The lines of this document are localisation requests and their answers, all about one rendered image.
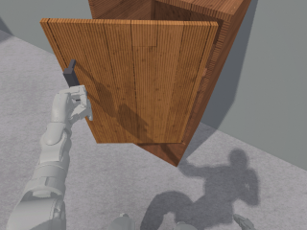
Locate left robot shin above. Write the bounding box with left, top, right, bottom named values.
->
left=119, top=213, right=130, bottom=218

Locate robot left forearm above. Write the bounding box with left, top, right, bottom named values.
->
left=6, top=122, right=72, bottom=230

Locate right robot hand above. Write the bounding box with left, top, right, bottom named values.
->
left=233, top=214, right=258, bottom=230

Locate cupboard door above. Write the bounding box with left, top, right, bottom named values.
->
left=39, top=18, right=219, bottom=144

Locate handle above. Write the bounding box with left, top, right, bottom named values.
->
left=62, top=58, right=88, bottom=102

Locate left robot thigh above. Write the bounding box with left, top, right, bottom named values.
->
left=107, top=217, right=136, bottom=230

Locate left robot hand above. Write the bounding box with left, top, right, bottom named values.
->
left=51, top=85, right=93, bottom=128

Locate robot left upper arm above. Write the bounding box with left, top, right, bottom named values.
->
left=9, top=198, right=67, bottom=230

